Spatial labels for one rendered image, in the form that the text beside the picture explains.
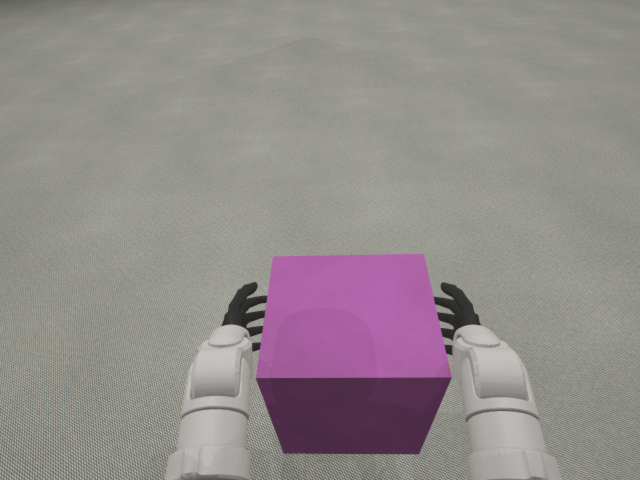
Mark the robot left hand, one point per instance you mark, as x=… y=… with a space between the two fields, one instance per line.
x=238 y=307

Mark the robot right hand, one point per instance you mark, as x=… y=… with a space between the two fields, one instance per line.
x=462 y=309

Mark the robot right forearm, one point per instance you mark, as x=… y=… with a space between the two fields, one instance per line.
x=505 y=435

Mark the robot left forearm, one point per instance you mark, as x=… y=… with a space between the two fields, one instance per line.
x=215 y=411

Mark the carton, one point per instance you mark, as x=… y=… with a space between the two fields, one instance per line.
x=352 y=358

